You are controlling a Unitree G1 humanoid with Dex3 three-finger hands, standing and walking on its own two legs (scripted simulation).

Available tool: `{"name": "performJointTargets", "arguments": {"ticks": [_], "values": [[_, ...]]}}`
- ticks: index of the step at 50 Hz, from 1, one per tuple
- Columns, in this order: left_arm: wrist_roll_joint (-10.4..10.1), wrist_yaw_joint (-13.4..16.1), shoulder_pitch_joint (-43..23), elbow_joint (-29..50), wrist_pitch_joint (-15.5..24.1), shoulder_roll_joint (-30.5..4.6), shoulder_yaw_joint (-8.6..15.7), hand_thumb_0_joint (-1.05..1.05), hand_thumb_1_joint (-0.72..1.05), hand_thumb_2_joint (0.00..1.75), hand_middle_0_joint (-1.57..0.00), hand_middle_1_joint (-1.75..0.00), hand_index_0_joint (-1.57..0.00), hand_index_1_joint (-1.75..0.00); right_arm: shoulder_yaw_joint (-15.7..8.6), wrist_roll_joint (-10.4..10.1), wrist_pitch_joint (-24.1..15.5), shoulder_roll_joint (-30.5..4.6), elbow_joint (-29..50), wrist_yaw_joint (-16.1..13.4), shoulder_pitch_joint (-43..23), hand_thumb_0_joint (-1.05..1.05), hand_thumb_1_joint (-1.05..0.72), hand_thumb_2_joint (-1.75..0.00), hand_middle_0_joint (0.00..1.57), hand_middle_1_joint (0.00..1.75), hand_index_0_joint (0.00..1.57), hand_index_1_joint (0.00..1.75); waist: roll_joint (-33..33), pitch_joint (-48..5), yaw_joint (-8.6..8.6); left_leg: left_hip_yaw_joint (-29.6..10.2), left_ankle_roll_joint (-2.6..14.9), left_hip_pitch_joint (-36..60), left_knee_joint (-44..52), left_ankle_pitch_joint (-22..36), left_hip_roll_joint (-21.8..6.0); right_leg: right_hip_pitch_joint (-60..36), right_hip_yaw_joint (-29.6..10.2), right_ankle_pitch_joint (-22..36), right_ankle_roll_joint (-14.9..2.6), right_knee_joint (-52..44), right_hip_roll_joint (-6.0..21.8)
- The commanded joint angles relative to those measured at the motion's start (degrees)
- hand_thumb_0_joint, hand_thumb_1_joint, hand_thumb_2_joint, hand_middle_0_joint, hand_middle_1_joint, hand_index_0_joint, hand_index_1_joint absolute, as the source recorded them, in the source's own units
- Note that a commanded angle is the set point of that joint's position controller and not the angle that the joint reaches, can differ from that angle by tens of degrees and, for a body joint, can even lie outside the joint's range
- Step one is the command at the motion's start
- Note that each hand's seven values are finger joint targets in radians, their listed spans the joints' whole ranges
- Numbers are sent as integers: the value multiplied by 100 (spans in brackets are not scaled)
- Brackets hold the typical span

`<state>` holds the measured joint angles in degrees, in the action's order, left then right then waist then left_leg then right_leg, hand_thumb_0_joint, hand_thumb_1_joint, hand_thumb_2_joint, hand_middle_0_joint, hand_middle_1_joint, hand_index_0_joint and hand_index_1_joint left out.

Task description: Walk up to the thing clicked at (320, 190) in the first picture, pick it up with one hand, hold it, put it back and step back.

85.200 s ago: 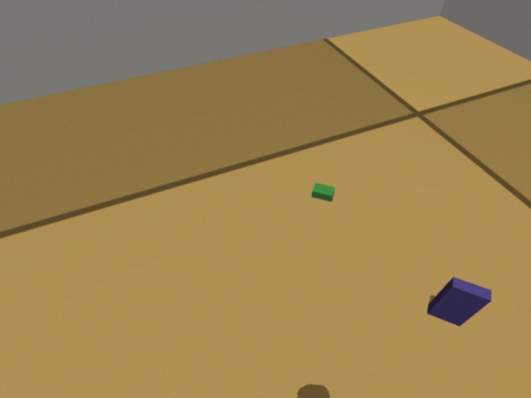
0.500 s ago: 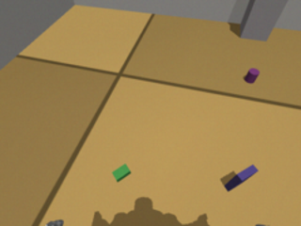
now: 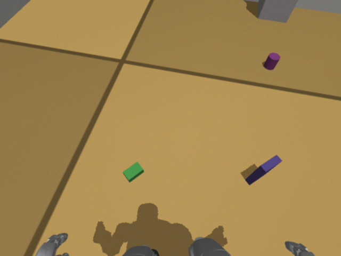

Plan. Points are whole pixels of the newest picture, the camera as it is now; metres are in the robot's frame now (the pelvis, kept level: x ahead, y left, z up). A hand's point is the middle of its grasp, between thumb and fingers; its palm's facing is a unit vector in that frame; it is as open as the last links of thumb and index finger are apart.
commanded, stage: step back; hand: left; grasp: from above
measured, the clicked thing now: (133, 171) +0.55 +0.22 -0.74
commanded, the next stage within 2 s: none
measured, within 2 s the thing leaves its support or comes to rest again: neither
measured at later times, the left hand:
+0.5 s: hand out of the picture +0.03 +0.27 -0.15, palm faces +0.03 -0.93 -0.36, open 7.4 cm
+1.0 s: hand out of the picture -0.18 +0.22 -0.14, palm faces -0.04 -0.91 -0.41, open 7.4 cm
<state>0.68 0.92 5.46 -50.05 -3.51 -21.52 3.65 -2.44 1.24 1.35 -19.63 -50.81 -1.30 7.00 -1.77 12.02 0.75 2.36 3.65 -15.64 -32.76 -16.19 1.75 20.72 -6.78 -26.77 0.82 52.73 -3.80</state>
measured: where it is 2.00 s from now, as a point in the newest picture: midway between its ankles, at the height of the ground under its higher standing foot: outside the picture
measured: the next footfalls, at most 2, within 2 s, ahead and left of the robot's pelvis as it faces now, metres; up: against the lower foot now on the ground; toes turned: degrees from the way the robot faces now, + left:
right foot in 0.08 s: +0.01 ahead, -0.12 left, +0.00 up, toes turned +2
left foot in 0.46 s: -0.08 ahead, +0.12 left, +0.00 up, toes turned -1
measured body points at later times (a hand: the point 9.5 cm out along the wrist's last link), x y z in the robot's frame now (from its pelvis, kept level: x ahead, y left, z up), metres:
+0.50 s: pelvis -0.11 +0.01 -0.01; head -0.05 +0.02 +0.43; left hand +0.02 +0.32 -0.13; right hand -0.01 -0.31 -0.12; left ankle -0.12 +0.12 -0.73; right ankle -0.03 -0.12 -0.73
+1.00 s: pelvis -0.26 -0.04 +0.00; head -0.22 -0.07 +0.44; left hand -0.18 +0.27 -0.11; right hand -0.15 -0.36 -0.13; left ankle -0.21 +0.10 -0.67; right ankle -0.25 -0.16 -0.73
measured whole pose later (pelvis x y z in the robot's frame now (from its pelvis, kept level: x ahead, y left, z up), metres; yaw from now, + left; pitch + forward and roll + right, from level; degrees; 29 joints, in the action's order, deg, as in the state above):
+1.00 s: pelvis -0.26 -0.04 +0.00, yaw -3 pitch -3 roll +2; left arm 2.3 -1.1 13.0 -48.1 -3.2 -19.5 3.9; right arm -3.3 0.2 3.4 -23.9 -48.5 -1.4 7.4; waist 1.7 8.4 -2.1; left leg -6.5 -0.4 -28.8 -60.1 -27.2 5.2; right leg 15.9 -3.8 -19.3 -0.9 37.7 0.3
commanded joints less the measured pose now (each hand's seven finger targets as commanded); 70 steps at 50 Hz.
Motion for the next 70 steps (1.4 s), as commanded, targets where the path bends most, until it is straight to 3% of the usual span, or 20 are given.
{"name": "performJointTargets", "arguments": {"ticks": [1, 5, 7, 8, 12, 19, 22, 25, 29, 37, 41, 43, 45, 46, 50, 58, 61, 64, 67, 70], "values": [[56, 62, 312, 448, 222, -983, 329, 0, 90, 90, -20, -30, -20, -30, -444, -35, -75, -1571, 452, -76, 175, 0, -90, -90, 20, 30, 20, 30, 899, -1726, 104, -1384, 801, 1467, 153, 3309, -1504, -116, 336, 196, -104, -1408, 227], [162, 63, 781, 275, 326, -1270, 432, 0, 90, 90, -20, -30, -20, -30, -359, -172, -27, -1381, 576, -27, -182, 0, -90, -90, 20, 30, 20, 30, -39, -1906, -156, -1069, 182, -88, -616, 1617, -905, -1645, -548, 2971, -557, -2648, 865], [131, 45, 234, 565, 318, -1864, 522, 0, 90, 90, -20, -30, -20, -30, -329, -163, 40, -1179, 586, -76, -319, 0, -90, -90, 20, 30, 20, 30, -1558, -1260, -315, -601, -340, -754, -2688, -2008, 447, -717, -2442, 4017, -2026, -3279, 2591], [132, 45, 154, 710, 351, -1754, 527, 0, 90, 90, -20, -30, -20, -30, -379, -132, 59, -1356, 490, -86, -95, 0, -90, -90, 20, 30, 20, 30, -1237, -1074, -238, -1012, -424, -677, -3357, -2157, 307, -442, -2546, 4246, -2125, -3158, 2650], [75, 94, -149, 857, 293, -1128, 420, 0, 90, 90, -20, -30, -20, -30, -275, -188, 24, -1274, 263, -59, 297, 0, -90, -90, 20, 30, 20, 30, -474, -1211, -19, -1100, -466, -1000, -3563, -1346, 683, -1007, -652, 4282, -1282, -2814, 1470], [122, 95, 304, 1020, 171, -1239, 421, 0, 90, 90, -20, -30, -20, -30, -250, -90, -112, -1184, 461, -83, 394, 0, -90, -90, 20, 30, 20, 30, -1022, -1748, -250, -560, -446, -678, -561, -1169, -74, -2197, -576, 4491, -1235, -2102, 1561], [14, 15, 108, 1117, 48, -1229, 360, 0, 90, 90, -20, -30, -20, -30, -372, 33, -172, -1237, 274, -56, 781, 0, -90, -90, 20, 30, 20, 30, -681, -1637, -12, -394, -335, 505, 1194, 976, -83, -1142, -378, 3228, -745, -1560, 1185], [82, 105, -87, 1183, 33, -1128, 434, 0, 90, 90, -20, -30, -20, -30, -610, 108, -186, -2405, 543, -1, 358, 0, -90, -90, 20, 30, 20, 30, 1533, -1382, 275, -3427, 1262, 146, 1466, 2293, -2682, 485, -312, -1268, -135, 930, -253], [-23, 33, 523, 806, 25, -1130, 465, 0, 90, 90, -20, -30, -20, -30, -399, 97, -234, -1579, 678, -76, -437, 0, -90, -90, 20, 30, 20, 30, 814, -1057, -397, -1430, 712, 319, 1063, 2690, -1502, 863, -656, -76, -205, 2160, -338], [63, -30, 405, 880, 121, -1045, 433, 0, 90, 90, -20, -30, -20, -30, -479, 41, -190, -1641, 710, -86, 441, 0, -90, -90, 20, 30, 20, 30, 1091, -1522, 197, -1386, 1115, 1486, 571, 2785, -1617, 619, -32, -304, 193, 192, 23], [61, -62, 1198, 518, 179, -972, 429, 0, 90, 90, -20, -30, -20, -30, -508, 34, -69, -1810, 903, -50, -131, 0, -90, -90, 20, 30, 20, 30, 1400, -1826, -185, -1251, 777, 844, 115, 2242, -1562, -647, 387, 578, -60, -2183, 359], [146, -66, 1427, 313, 230, -1148, 498, 0, 90, 90, -20, -30, -20, -30, -432, -51, 22, -1612, 930, -22, -227, 0, -90, -90, 20, 30, 20, 30, 946, -1733, -291, -1012, 250, -247, -360, 1295, -1036, -1471, 217, 1581, -271, -2932, 382], [176, -96, 745, 703, 224, -2020, 710, 0, 90, 90, -20, -30, -20, -30, -335, -108, 43, -1168, 1012, -107, -51, 0, -90, -90, 20, 30, 20, 30, -1143, -1238, -205, -694, -408, -1578, -2307, -1800, 519, -654, -2028, 1564, -1266, -3417, 2218], [215, -64, 437, 893, 229, -2232, 707, 0, 90, 90, -20, -30, -20, -30, -451, -85, 56, -1452, 942, -172, -183, 0, -90, -90, 20, 30, 20, 30, -1573, -983, -401, -1025, -415, -1030, -3347, -2029, 258, 584, -2764, 1336, -1861, -3757, 2818], [176, 15, -330, 1032, 239, -1368, 546, 0, 90, 90, -20, -30, -20, -30, -353, -168, -7, -1354, 565, -100, 519, 0, -90, -90, 20, 30, 20, 30, -831, -900, 133, -1089, -412, -1151, -3777, -991, 590, -108, -389, 2733, -1116, -2864, 1454], [138, 124, 336, 1107, 148, -1283, 472, 0, 90, 90, -20, -30, -20, -30, -289, -20, -151, -1185, 606, -96, 700, 0, -90, -90, 20, 30, 20, 30, -1083, -1672, -266, -521, -368, -844, -387, -1112, -122, -2167, -597, 4123, -1225, -1952, 1818], [39, 39, 261, 1219, 12, -1127, 340, 0, 90, 90, -20, -30, -20, -30, -435, 79, -194, -1416, 432, -75, 939, 0, -90, -90, 20, 30, 20, 30, -291, -1797, -155, -953, -139, 618, 1173, 1227, -407, -837, -150, 2747, -624, -1121, 1191], [69, 119, -217, 1252, -5, -1262, 431, 0, 90, 90, -20, -30, -20, -30, -626, 138, -177, -2463, 677, -69, 345, 0, -90, -90, 20, 30, 20, 30, 1461, -1222, 130, -3618, 1552, -666, 1455, 2074, -2756, 267, -302, -1149, -138, 1594, 124], [-15, 35, 285, 929, -7, -1182, 442, 0, 90, 90, -20, -30, -20, -30, -400, 160, -206, -1683, 753, -117, -127, 0, -90, -90, 20, 30, 20, 30, 739, -1228, -306, -1737, 1028, 45, 840, 3006, -1685, 628, -530, -365, -171, 2299, -162], [18, 0, 373, 854, 25, -1100, 432, 0, 90, 90, -20, -30, -20, -30, -396, 97, -167, -1581, 701, -92, 113, 0, -90, -90, 20, 30, 20, 30, 833, -1151, -187, -1493, 944, 429, 682, 2663, -1497, 672, -220, -317, -11, 1596, -117]]}}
